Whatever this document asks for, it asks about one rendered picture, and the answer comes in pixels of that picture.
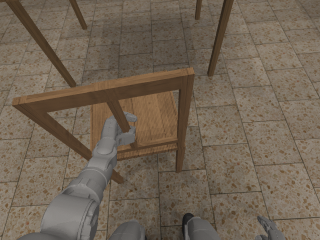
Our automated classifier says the chair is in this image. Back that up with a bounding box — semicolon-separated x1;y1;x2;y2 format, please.
12;67;195;184

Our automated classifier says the right robot shin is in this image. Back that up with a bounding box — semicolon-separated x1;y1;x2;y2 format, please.
188;216;201;222

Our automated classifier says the robot left hand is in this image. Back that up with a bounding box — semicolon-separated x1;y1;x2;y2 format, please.
100;111;138;147

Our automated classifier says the robot right hand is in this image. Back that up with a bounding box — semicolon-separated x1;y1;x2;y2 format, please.
255;215;286;240

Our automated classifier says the robot left upper arm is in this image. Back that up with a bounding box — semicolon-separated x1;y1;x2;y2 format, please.
17;194;100;240

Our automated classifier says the left robot forearm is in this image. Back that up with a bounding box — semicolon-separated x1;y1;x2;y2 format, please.
40;138;117;232

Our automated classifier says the robot left thigh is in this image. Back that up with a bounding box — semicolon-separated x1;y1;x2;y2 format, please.
108;221;145;240

